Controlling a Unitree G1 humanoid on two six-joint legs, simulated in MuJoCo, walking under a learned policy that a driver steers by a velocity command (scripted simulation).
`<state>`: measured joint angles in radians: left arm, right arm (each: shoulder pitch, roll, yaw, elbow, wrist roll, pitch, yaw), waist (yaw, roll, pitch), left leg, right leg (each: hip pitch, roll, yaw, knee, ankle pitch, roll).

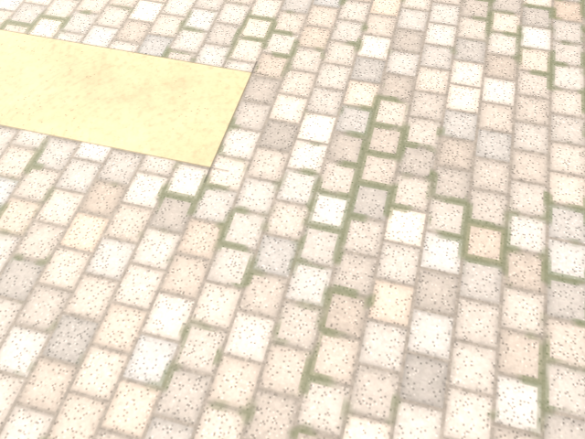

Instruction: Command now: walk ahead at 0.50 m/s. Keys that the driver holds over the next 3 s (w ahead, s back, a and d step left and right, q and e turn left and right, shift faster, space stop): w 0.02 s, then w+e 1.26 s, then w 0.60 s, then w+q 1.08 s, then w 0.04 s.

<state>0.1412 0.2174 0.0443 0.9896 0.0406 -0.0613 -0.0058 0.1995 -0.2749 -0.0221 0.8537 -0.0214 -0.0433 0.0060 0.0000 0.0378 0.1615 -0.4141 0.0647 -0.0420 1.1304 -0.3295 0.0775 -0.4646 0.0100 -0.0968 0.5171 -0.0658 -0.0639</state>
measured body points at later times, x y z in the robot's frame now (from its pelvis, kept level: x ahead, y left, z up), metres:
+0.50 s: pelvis +0.31 +0.06 +0.02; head +0.32 +0.08 +0.47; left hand +0.45 +0.31 -0.12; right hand +0.33 -0.23 -0.08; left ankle +0.34 +0.15 -0.72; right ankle +0.21 -0.06 -0.62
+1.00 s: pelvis +0.59 -0.04 +0.01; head +0.62 -0.05 +0.46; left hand +0.80 +0.16 -0.12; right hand +0.56 -0.31 -0.11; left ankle +0.57 +0.13 -0.61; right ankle +0.61 -0.07 -0.72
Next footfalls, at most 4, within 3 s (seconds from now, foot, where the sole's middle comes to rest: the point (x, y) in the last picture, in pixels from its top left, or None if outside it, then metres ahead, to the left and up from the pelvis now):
0.38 left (248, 432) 0.38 0.15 -0.76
0.86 right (353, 312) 0.64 -0.09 -0.76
1.38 left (366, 188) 1.00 -0.15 -0.76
1.90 right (484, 182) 1.02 -0.47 -0.76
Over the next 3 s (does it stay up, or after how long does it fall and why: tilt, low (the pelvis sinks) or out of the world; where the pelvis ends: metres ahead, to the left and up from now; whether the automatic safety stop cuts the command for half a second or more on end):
stays up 1.46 -0.66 0.00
